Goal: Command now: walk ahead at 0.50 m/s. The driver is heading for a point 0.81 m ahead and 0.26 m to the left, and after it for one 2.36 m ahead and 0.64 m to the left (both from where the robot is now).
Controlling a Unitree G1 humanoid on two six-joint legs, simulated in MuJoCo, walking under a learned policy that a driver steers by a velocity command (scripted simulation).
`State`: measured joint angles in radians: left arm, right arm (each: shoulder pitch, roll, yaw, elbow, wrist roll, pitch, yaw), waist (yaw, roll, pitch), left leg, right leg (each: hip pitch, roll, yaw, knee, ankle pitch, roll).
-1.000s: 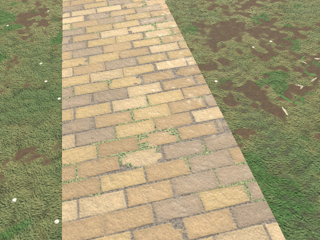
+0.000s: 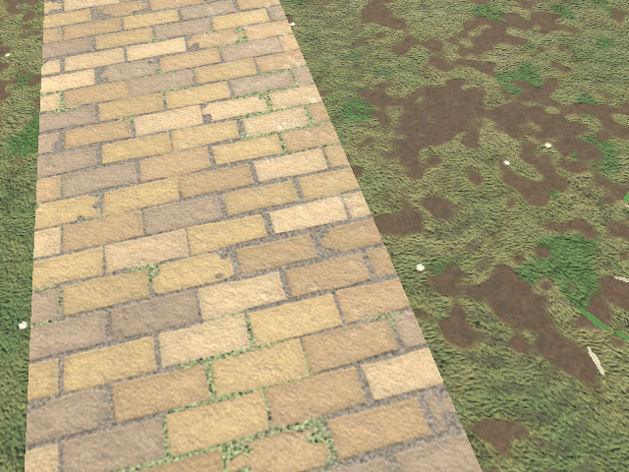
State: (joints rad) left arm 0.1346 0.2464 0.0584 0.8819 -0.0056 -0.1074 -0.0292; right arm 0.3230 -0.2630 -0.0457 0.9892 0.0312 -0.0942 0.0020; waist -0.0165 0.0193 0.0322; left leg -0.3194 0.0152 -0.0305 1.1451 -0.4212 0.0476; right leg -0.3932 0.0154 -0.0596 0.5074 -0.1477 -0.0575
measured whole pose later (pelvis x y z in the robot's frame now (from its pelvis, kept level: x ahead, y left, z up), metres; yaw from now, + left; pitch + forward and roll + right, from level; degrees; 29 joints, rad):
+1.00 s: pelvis +0.56 +0.03 -0.01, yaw +10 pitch +3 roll +0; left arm -0.02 0.24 0.06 0.82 0.00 -0.13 -0.02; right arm 0.42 -0.26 -0.08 0.98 0.02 -0.05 -0.02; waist -0.08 0.00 0.01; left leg -0.08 -0.02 -0.10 0.58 -0.47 0.02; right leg -0.47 -0.01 0.01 0.49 -0.07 -0.03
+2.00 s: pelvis +0.88 +0.15 +0.00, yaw +31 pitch +1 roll +1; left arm 0.18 0.25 0.05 0.93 0.02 -0.01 0.02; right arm 0.15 -0.22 -0.03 0.82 -0.02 -0.01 0.00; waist 0.00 0.01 0.00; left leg -0.30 -0.06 0.01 0.49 -0.20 0.04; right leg -0.28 -0.06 0.02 0.53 -0.27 0.05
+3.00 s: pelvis +0.91 +0.14 +0.01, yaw +31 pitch -1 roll +0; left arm 0.23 0.21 0.02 1.10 0.01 -0.01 0.04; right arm 0.15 -0.21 -0.03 1.10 0.00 0.01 -0.03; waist 0.00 0.00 0.04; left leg -0.22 -0.02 -0.02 0.49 -0.24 0.01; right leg -0.18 -0.02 -0.01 0.48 -0.28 0.02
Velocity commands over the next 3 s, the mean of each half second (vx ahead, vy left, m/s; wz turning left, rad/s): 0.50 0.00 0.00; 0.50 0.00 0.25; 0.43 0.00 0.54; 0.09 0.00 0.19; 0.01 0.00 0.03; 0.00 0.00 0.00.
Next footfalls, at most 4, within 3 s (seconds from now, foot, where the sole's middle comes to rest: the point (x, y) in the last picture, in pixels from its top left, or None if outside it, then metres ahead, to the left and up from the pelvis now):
0.44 left None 0.43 0.15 -0.77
0.98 right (362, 352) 0.73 -0.07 -0.77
1.48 left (224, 297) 0.89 0.26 -0.77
1.90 right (312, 262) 0.99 0.04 -0.77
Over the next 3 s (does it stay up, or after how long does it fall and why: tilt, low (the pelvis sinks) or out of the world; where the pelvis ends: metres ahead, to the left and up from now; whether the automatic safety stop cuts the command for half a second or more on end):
stays up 0.91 0.14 0.01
